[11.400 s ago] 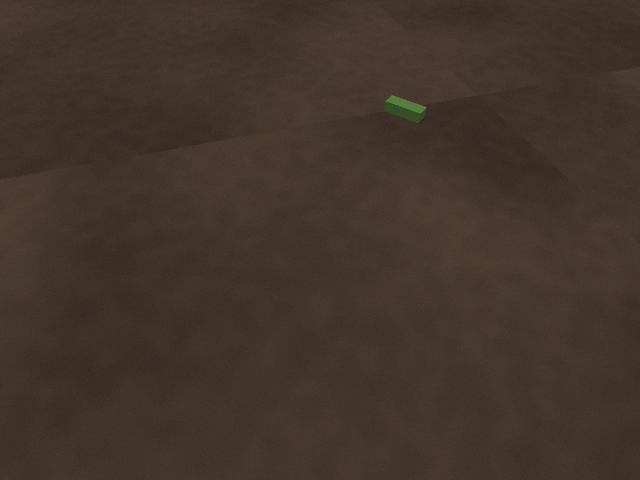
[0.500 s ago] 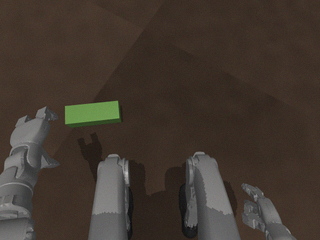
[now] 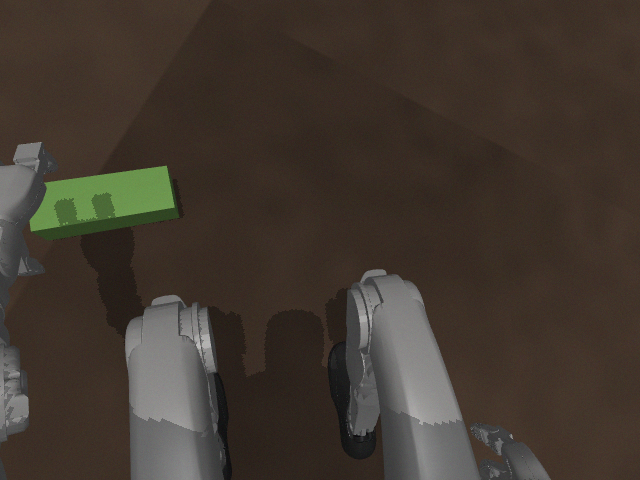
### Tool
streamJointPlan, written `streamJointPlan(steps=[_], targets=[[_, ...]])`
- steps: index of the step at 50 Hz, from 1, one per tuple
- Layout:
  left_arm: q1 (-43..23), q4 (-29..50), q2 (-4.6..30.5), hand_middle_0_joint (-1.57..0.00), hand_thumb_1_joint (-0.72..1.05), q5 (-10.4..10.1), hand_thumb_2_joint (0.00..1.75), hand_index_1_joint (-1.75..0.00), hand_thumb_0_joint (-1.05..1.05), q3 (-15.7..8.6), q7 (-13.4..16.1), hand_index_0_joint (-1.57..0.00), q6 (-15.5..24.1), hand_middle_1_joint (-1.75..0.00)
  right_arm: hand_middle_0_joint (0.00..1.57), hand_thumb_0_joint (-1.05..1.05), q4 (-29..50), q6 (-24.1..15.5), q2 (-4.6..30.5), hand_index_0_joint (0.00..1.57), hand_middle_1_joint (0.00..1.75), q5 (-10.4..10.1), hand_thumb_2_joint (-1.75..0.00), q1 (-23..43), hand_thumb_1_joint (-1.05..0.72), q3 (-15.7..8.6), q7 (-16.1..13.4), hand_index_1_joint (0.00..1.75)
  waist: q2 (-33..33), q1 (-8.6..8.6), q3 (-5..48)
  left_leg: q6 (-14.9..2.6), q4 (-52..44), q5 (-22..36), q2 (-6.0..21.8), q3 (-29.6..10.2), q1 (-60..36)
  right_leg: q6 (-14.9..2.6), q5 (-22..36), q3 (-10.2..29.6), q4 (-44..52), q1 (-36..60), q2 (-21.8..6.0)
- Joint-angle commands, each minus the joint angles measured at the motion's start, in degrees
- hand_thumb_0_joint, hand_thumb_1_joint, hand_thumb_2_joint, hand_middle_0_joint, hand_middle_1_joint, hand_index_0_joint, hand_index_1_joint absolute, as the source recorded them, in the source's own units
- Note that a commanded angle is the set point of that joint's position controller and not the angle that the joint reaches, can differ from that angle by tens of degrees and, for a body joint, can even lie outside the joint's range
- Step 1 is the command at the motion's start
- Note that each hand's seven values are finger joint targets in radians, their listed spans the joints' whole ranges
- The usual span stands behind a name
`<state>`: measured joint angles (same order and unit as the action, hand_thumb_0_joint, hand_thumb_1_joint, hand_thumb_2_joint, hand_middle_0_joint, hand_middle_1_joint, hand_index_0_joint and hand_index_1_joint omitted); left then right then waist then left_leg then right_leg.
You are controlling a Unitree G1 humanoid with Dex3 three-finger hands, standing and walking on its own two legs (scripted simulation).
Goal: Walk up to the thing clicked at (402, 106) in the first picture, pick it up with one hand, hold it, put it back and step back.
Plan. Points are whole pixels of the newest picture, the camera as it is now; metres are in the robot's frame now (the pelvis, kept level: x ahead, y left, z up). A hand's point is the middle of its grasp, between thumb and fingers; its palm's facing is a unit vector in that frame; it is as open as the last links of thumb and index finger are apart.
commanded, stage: rise first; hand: left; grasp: from above
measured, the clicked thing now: (108, 202) +0.52 +0.29 -0.34
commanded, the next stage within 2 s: none
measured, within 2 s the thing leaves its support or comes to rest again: neither
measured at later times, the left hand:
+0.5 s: hand (46, 212) +0.46 +0.33 -0.20, palm faces -0.44 -0.09 -0.89, open 14.0 cm
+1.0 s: hand (55, 208) +0.47 +0.32 -0.21, palm faces -0.44 -0.09 -0.89, open 14.0 cm
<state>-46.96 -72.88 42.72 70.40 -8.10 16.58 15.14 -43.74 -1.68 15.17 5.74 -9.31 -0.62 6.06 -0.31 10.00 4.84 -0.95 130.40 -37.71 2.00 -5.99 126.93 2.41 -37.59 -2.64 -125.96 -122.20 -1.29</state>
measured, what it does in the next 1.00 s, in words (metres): stands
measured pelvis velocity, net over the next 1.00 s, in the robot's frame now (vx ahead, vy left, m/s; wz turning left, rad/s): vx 0.01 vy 0.00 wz -0.05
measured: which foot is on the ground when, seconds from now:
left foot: down 0.00-1.00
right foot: down 0.00-1.00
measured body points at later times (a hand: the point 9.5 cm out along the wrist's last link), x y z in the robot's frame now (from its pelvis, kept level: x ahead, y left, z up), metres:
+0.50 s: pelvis +0.01 +0.00 -0.03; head +0.26 +0.07 +0.34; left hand +0.48 +0.33 -0.14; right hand +0.07 -0.28 -0.14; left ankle +0.09 +0.12 -0.34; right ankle +0.11 -0.14 -0.34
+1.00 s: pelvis +0.01 +0.00 -0.04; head +0.26 +0.07 +0.32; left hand +0.49 +0.32 -0.16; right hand +0.06 -0.28 -0.14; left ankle +0.09 +0.12 -0.34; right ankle +0.11 -0.14 -0.34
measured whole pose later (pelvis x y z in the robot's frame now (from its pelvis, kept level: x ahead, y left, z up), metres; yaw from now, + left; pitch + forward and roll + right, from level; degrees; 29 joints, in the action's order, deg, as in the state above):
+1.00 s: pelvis +0.01 +0.00 -0.04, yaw -3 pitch +34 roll -10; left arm -54.9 -82.2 49.3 72.8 -9.7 20.7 15.4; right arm -42.0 -1.8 16.1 9.5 -7.8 4.4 8.8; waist -1.9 13.7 0.3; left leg -0.5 139.1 -39.8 1.9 -8.8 133.9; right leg 3.0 -38.9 -4.3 -133.2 -128.4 -0.3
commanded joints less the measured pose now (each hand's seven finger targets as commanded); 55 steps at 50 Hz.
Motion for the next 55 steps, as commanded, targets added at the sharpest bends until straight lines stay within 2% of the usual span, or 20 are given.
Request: streamJointPlan(steps=[1,5,7,9,10,11,15,20,22,29,31,32,33,35,37,44,46,48,49,55], targets=[[-17.9,5.3,16.9,-0.06,-0.55,1.2,1.02,-1.02,0.00,-2.3,3.3,-0.06,0.4,-1.02,0.20,0.00,1.9,-0.4,14.0,0.20,0.30,0.5,-0.91,-9.6,-0.90,-4.1,-0.5,0.30,14.3,-0.31,36.1,-0.16,-14.4,5.7,-1.6,2.5,-30.9,-4.55,6.7,-5.0,10.9,11.6,1.9],[-19.8,3.7,18.7,-0.06,-0.54,1.6,1.00,-1.02,0.00,-3.2,4.4,-0.07,0.8,-1.03,0.20,0.00,1.0,-0.5,14.1,0.20,0.30,1.3,-0.91,-10.5,-0.90,-3.7,-0.1,0.30,15.7,-0.11,36.5,-0.21,-13.0,6.6,-1.5,2.9,-30.4,-4.48,7.5,-5.3,9.9,11.5,2.1],[-21.2,2.8,17.2,-0.06,-0.55,1.9,1.00,-1.02,0.00,-2.0,4.9,-0.07,0.7,-1.03,0.20,0.00,1.5,-0.6,13.9,0.20,0.30,1.4,-0.91,-10.4,-0.90,-3.2,0.2,0.30,14.8,0.41,36.8,-0.36,-12.0,7.2,-1.7,3.3,-29.3,-4.49,8.1,-5.2,9.8,12.1,2.2],[-21.5,2.4,18.3,-0.06,-0.54,1.7,1.00,-1.02,0.00,-2.7,5.2,-0.07,0.6,-1.03,0.20,0.00,0.9,-0.5,13.9,0.20,0.30,1.9,-0.91,-11.1,-0.90,-3.1,0.4,0.30,14.6,0.79,36.8,-0.52,-10.9,8.2,-1.7,3.6,-27.9,-4.34,9.2,-5.3,9.5,13.3,2.5],[-21.1,1.6,17.3,-0.06,-0.54,1.7,1.00,-1.03,0.00,-2.1,5.1,-0.07,0.4,-1.04,0.20,0.00,1.2,-0.6,13.9,0.20,0.30,2.0,-0.91,-10.9,-0.90,-2.9,0.4,0.30,14.3,0.99,37.2,-0.55,-10.6,9.1,-1.6,3.7,-28.7,-4.24,10.0,-5.3,9.4,13.3,2.4],[-22.1,1.9,19.3,-0.06,-0.54,2.1,0.99,-1.03,0.00,-2.9,5.3,-0.07,0.3,-1.04,0.20,0.00,0.8,-0.6,14.0,0.20,0.30,2.1,-0.91,-11.3,-0.90,-2.7,0.5,0.30,15.1,1.11,37.1,-0.53,-10.3,8.7,-1.6,3.7,-27.9,-4.29,9.7,-5.4,9.0,13.4,2.5],[-23.6,1.6,19.1,-0.06,-0.54,2.0,0.99,-1.03,0.00,-2.8,5.7,-0.07,0.1,-1.04,0.20,0.00,1.2,-0.6,14.2,0.20,0.30,2.5,-0.91,-10.7,-0.90,-2.3,0.6,0.30,16.2,1.39,36.9,-0.37,-9.9,7.1,-1.4,3.3,-27.7,-4.33,8.4,-5.7,8.3,11.9,2.6],[-23.3,1.2,20.3,-0.05,-0.54,1.8,0.99,-1.03,0.00,-3.4,6.1,-0.08,-0.5,-1.06,0.20,0.00,1.2,-0.5,14.7,0.20,0.30,2.7,-0.90,-10.8,-0.90,-1.7,0.8,0.30,16.3,1.73,36.8,-0.47,-8.5,9.1,-1.1,3.3,-27.5,-4.14,10.6,-5.8,7.5,12.6,2.7],[-23.2,1.8,20.8,-0.06,-0.53,1.6,0.98,-1.04,0.00,-3.6,6.1,-0.08,-0.5,-1.07,0.20,0.00,1.2,-0.4,14.6,0.20,0.30,2.6,-0.91,-10.7,-0.91,-1.7,0.8,0.30,16.7,1.19,37.8,-0.38,-8.2,10.0,-1.2,3.3,-27.8,-4.23,11.2,-5.8,7.2,12.7,2.8],[-22.2,1.1,20.3,-0.05,-0.54,1.9,0.98,-1.04,0.00,-3.1,5.9,-0.08,-0.7,-1.06,0.20,0.00,1.6,0.0,15.1,0.20,0.30,2.8,-0.90,-11.1,-0.90,-1.2,1.1,0.30,18.0,2.16,36.5,-0.06,-8.1,10.7,-1.1,2.4,-27.6,-4.29,11.8,-6.6,5.8,11.4,2.8],[-21.9,0.9,20.4,-0.05,-0.53,1.2,0.98,-1.04,0.00,-3.4,5.9,-0.08,-0.7,-1.06,0.20,0.00,1.7,-0.1,15.2,0.20,0.30,2.8,-0.90,-10.9,-0.90,-1.1,1.3,0.30,17.6,2.18,35.4,-0.12,-8.2,10.2,-1.1,2.3,-27.4,-4.22,11.3,-6.6,5.8,11.0,2.7],[-22.1,0.9,20.0,-0.05,-0.54,1.4,0.99,-1.04,0.00,-2.6,5.7,-0.07,-0.7,-1.06,0.20,0.00,1.8,-0.1,15.0,0.20,0.30,2.8,-0.90,-11.0,-0.90,-0.8,1.4,0.30,17.6,2.59,35.3,-0.26,-7.6,10.4,-1.0,2.6,-26.9,-4.22,11.8,-6.4,6.1,11.7,2.9],[-22.9,1.6,21.0,-0.06,-0.54,1.2,0.98,-1.04,0.00,-3.5,5.8,-0.08,-0.6,-1.06,0.20,0.00,1.7,0.0,15.3,0.20,0.30,2.9,-0.90,-11.1,-0.90,-0.7,1.3,0.30,17.8,2.60,35.8,-0.20,-7.7,10.3,-1.1,2.5,-26.8,-4.10,11.7,-6.4,5.9,11.6,2.7],[-22.7,1.2,21.4,-0.06,-0.54,1.4,0.99,-1.04,0.00,-3.3,5.8,-0.08,-0.5,-1.06,0.20,0.00,1.7,0.0,15.3,0.20,0.30,2.9,-0.91,-11.3,-0.90,-0.7,1.4,0.30,18.4,2.73,36.7,-0.12,-6.9,11.8,-1.0,2.5,-27.3,-4.18,13.0,-6.5,5.3,12.0,2.9],[-22.1,0.4,20.3,-0.05,-0.54,1.2,0.99,-1.03,0.00,-3.0,5.8,-0.07,-0.4,-1.05,0.20,0.00,1.7,0.0,15.5,0.20,0.30,3.1,-0.90,-11.6,-0.90,-0.5,1.6,0.30,17.9,3.06,35.8,-0.03,-7.2,11.9,-1.0,2.0,-27.1,-4.08,13.0,-6.9,4.9,11.4,2.8],[-23.7,-0.9,22.1,-0.06,-0.55,1.7,0.99,-1.03,0.00,-3.1,6.4,-0.07,0.1,-1.05,0.20,0.00,1.9,-0.1,15.7,0.20,0.30,3.4,-0.90,-11.3,-0.90,0.4,1.7,0.30,17.1,3.84,34.6,-0.50,-5.6,9.1,-1.2,2.8,-24.0,-4.01,11.3,-6.7,5.5,11.9,3.1],[-23.9,-1.2,22.7,-0.06,-0.54,1.5,0.99,-1.04,0.00,-3.2,6.5,-0.07,0.2,-1.05,0.20,0.00,1.9,-0.2,15.6,0.20,0.30,3.4,-0.90,-10.8,-0.90,0.6,1.7,0.30,17.3,3.35,34.3,-0.58,-5.8,8.0,-1.3,2.9,-23.1,-4.05,10.3,-6.6,5.6,11.9,3.2],[-23.4,-1.7,22.8,-0.06,-0.54,1.8,0.99,-1.03,0.00,-3.3,6.6,-0.07,0.2,-1.05,0.20,0.00,1.9,-0.3,15.7,0.20,0.30,3.7,-0.90,-11.2,-0.90,0.8,1.8,0.30,16.9,3.69,34.1,-0.62,-5.6,8.3,-1.3,2.9,-22.9,-3.98,10.6,-6.7,5.7,12.4,3.2],[-23.6,-2.0,23.1,-0.08,-0.61,1.8,1.07,-1.05,0.00,-3.3,6.6,-0.05,0.1,-1.02,0.20,0.00,2.0,-0.3,15.9,0.20,0.30,3.6,-0.90,-11.2,-0.91,0.8,1.8,0.30,16.6,3.94,33.3,-0.61,-5.8,7.9,-1.3,2.6,-22.9,-3.99,10.1,-7.0,5.4,11.6,3.2],[-24.1,-2.2,23.1,-0.07,-0.57,2.2,1.02,-1.04,0.00,-3.0,6.7,-0.07,-0.2,-1.04,0.20,0.00,1.9,-0.3,16.3,0.20,0.30,3.7,-0.90,-11.2,-0.91,1.1,1.9,0.30,18.8,4.23,33.8,-0.11,-6.1,9.1,-1.1,1.7,-25.3,-4.19,11.1,-7.5,4.4,10.0,3.1]])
